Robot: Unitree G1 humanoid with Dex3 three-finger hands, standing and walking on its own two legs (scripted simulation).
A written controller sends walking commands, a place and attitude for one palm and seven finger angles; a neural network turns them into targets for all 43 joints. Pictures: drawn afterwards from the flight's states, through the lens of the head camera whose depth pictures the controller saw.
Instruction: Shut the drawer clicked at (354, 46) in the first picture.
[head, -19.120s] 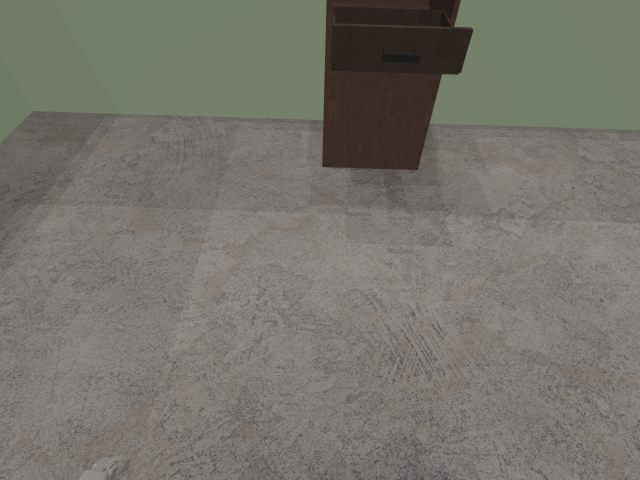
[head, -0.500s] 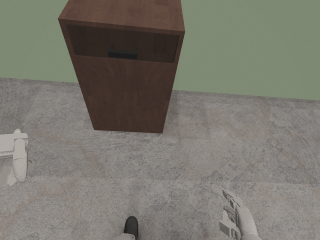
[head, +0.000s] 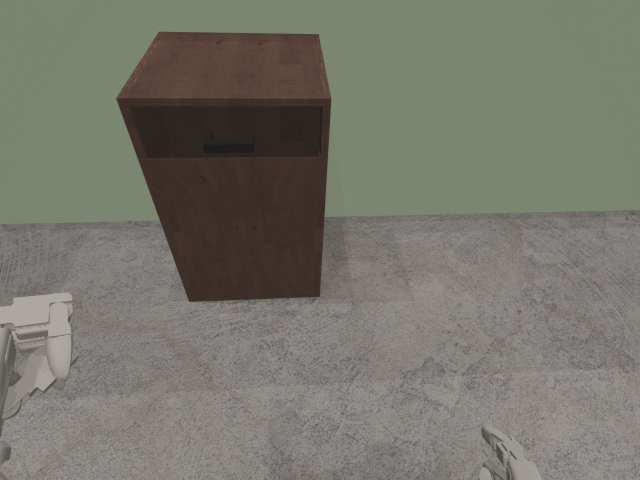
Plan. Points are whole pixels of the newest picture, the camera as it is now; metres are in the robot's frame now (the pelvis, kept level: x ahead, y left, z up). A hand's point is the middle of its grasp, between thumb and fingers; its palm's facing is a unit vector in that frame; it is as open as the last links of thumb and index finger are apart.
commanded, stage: stop stepping back and stand still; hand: left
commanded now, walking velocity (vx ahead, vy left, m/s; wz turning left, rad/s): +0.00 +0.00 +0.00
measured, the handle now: (229, 141) +0.88 +0.24 -0.05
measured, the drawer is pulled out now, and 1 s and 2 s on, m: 0.00 0.00 0.00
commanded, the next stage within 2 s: let the arm hang, fingers relaxed in 0.46 s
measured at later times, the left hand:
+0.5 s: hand (7, 387) +0.16 +0.25 +0.18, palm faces +0.34 -0.80 -0.49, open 3.2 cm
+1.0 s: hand out of the picture -0.06 +0.23 -0.17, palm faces +0.06 -0.97 -0.22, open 3.9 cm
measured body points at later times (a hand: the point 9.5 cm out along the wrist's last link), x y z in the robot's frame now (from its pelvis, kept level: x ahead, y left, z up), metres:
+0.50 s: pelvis -0.01 +0.02 +0.01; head +0.00 +0.02 +0.45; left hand +0.14 +0.29 +0.20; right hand +0.15 -0.21 -0.08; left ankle +0.04 +0.12 -0.73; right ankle -0.05 -0.09 -0.73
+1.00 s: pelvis -0.04 +0.02 +0.01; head -0.01 +0.05 +0.45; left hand -0.06 +0.28 -0.16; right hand -0.01 -0.23 -0.13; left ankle +0.04 +0.12 -0.73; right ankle -0.05 -0.09 -0.73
